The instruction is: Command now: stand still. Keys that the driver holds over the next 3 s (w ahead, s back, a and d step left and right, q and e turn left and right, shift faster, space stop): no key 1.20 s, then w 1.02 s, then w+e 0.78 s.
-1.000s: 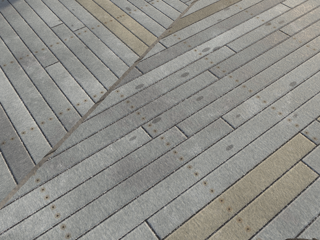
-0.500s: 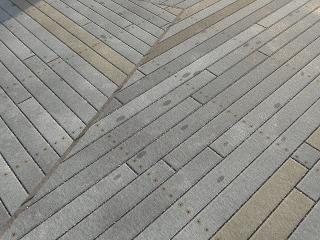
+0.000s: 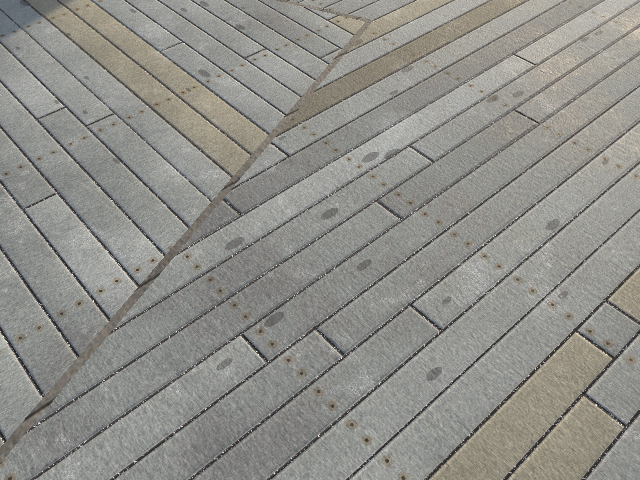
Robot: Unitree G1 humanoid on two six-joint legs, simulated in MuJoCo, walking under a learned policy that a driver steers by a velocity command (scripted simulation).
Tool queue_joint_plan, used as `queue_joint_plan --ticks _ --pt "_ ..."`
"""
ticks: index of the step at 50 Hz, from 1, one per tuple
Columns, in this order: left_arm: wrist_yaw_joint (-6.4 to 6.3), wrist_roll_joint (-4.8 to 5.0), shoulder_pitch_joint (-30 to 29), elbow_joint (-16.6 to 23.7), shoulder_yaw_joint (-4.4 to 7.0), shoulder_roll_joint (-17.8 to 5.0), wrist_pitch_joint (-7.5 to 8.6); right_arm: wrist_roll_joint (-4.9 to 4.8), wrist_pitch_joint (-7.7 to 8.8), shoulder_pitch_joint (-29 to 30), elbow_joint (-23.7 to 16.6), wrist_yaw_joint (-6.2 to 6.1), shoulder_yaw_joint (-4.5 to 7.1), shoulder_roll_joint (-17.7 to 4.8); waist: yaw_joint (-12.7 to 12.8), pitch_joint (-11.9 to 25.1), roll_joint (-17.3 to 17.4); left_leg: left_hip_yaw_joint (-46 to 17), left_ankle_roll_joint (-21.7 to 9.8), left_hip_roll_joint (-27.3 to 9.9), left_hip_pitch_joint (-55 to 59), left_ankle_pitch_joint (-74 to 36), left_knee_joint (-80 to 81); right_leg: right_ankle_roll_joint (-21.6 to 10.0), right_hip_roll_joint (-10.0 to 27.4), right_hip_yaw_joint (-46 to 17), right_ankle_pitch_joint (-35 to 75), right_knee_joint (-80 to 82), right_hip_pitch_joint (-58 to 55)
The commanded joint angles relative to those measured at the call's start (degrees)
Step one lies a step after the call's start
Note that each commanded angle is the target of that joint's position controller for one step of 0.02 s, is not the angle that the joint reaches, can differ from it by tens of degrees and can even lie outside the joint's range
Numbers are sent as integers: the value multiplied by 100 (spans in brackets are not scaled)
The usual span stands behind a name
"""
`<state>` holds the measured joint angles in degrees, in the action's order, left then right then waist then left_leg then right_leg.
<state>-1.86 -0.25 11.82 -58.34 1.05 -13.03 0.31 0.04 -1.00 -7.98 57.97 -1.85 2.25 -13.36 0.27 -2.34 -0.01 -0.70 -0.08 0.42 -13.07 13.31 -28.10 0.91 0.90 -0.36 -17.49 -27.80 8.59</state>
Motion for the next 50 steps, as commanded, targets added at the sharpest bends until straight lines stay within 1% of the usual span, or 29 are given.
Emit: queue_joint_plan --ticks 1,12,22,34,50 --pt "-26 -3 186 77 109 -610 32 -2 33 4 -77 -29 107 -611 -11 209 -19 -189 -175 -202 471 -1281 325 -83 124 -89 1183 501 362" --pt "-63 -9 364 -174 74 -525 26 -2 29 0 271 -39 74 -547 -23 68 -7 -170 -160 -179 360 -856 442 -69 75 -32 762 597 436" --pt "-81 -3 610 -329 40 -412 40 -5 36 -138 455 -49 33 -470 -36 -17 12 -166 -159 -163 265 -591 501 -71 47 -4 542 632 524" --pt "-88 9 887 -431 18 -288 54 -14 46 -349 544 -60 -11 -382 -42 -60 1 -156 -164 -151 214 -561 502 -79 33 7 521 636 578" --pt "-92 21 1129 -465 17 -179 59 -24 59 -583 556 -74 -41 -294 -38 -87 -9 -137 -163 -142 197 -684 456 -91 25 8 613 614 596"
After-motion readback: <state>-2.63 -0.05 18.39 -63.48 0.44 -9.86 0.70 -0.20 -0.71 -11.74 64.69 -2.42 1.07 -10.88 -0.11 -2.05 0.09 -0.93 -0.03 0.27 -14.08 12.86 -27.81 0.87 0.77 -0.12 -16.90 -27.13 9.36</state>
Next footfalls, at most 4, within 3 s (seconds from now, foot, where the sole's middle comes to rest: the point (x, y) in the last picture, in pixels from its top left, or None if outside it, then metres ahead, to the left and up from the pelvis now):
1.94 right None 0.47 -0.12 -0.77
2.48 left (284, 370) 0.77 0.12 -0.77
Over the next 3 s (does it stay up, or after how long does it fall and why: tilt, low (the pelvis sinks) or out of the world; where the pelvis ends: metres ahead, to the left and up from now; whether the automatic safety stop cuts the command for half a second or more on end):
stays up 0.85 -0.05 -0.02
